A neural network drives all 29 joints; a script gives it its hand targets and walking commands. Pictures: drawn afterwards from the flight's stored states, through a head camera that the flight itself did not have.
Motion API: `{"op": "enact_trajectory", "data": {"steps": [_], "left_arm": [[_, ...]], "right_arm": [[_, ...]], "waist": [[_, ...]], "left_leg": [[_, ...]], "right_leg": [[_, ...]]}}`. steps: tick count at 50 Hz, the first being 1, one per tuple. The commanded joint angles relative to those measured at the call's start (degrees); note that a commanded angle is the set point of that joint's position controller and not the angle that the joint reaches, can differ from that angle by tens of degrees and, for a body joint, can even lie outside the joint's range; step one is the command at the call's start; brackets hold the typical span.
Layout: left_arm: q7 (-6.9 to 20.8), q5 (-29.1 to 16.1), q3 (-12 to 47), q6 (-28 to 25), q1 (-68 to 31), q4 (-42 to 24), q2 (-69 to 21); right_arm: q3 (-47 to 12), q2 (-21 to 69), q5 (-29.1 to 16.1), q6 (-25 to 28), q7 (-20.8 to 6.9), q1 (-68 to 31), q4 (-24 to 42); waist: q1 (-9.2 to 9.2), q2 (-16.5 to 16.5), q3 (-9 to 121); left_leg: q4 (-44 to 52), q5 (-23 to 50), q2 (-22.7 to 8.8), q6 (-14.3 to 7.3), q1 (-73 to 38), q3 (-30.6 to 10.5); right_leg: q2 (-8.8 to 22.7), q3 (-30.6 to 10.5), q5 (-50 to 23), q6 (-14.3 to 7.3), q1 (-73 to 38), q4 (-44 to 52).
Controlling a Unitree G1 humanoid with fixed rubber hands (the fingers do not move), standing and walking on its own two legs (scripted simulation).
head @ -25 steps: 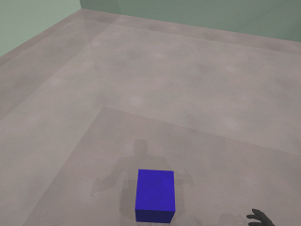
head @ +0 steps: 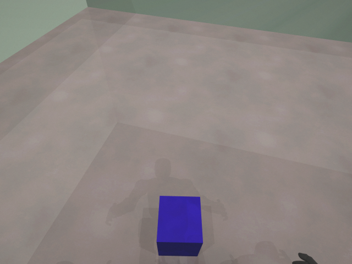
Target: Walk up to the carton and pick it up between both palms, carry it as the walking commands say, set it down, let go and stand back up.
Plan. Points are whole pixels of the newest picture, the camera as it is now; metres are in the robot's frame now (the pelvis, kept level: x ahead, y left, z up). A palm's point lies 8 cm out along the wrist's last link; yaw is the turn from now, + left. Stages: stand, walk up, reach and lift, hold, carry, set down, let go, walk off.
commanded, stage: walk up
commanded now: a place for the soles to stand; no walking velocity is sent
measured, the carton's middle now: (178, 226) +0.44 -0.03 -0.65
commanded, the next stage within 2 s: reach and lift in 0.64 s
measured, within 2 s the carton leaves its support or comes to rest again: neither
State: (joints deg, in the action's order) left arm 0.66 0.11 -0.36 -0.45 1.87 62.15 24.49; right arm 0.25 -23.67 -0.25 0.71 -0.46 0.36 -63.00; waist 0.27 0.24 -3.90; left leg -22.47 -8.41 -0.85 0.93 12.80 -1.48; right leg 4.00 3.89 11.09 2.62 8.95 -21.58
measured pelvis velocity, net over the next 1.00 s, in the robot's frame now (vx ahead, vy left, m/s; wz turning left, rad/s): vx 0.01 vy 0.00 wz -0.07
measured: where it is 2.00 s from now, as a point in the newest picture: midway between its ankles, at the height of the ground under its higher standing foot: outside the picture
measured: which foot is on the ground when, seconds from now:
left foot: down 0.00-1.00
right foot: down 0.00-1.00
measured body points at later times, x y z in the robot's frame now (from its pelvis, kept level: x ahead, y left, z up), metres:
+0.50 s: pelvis +0.00 -0.02 +0.00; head +0.03 -0.01 +0.45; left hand +0.11 +0.31 -0.12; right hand +0.12 -0.34 -0.11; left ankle +0.04 +0.13 -0.74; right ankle +0.00 -0.15 -0.74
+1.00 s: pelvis +0.01 +0.00 -0.03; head +0.11 -0.01 +0.41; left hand +0.22 +0.28 -0.13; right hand +0.21 -0.30 -0.12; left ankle +0.04 +0.13 -0.74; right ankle +0.00 -0.15 -0.74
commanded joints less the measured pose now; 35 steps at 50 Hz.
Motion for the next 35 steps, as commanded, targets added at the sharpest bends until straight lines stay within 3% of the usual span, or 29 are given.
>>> {"op": "enact_trajectory", "data": {"steps": [1,11,32,33,34,35], "left_arm": [[-0.16,0.11,-1.84,-0.31,-1.65,-2.16,9.83],[-0.10,0.38,-2.54,-0.31,-1.65,-2.66,9.67],[-0.13,0.35,-3.16,-0.10,-1.45,-3.92,9.31],[1.55,3.03,-8.98,2.68,-10.11,-24.03,3.39],[2.43,3.37,-9.52,5.79,-6.48,-29.01,4.34],[3.19,3.10,-10.29,7.72,-2.88,-28.93,5.50]], "right_arm": [[1.77,-10.69,0.12,0.46,0.22,-2.67,2.37],[1.99,-10.16,0.43,0.34,0.09,-1.48,2.28],[2.07,-9.80,0.58,0.27,0.19,-0.11,3.60],[7.23,-2.11,4.11,-2.67,-1.76,-6.23,23.70],[6.71,-2.15,4.51,-5.66,-2.81,-1.79,28.20],[7.46,-3.72,4.27,-7.85,-3.30,-1.27,28.74]], "waist": [[0.06,-0.73,6.28],[-0.26,-0.40,5.68],[-0.08,-0.35,6.26],[0.69,3.73,1.45],[1.27,2.01,-1.58],[2.13,1.57,-3.44]], "left_leg": [[4.11,3.19,-6.10,-2.00,-1.45,-5.89],[3.60,1.52,-5.66,-1.76,-0.60,-6.05],[2.28,7.69,-5.53,-1.50,-1.52,-5.47],[-3.81,-7.63,5.06,0.42,0.65,5.76],[-2.69,-11.03,4.73,-0.14,1.28,7.03],[-2.42,-11.12,5.13,0.08,0.50,8.34]], "right_leg": [[4.52,-4.45,0.92,-3.17,-0.94,3.79],[4.69,-5.03,3.63,-3.50,-0.03,4.36],[4.62,-4.54,0.17,-3.69,-1.46,3.71],[-5.40,-1.89,9.38,-0.99,12.03,-0.25],[-5.57,-0.94,12.59,-1.04,8.86,-0.43],[-5.89,-0.11,13.73,-1.12,8.49,-0.36]]}}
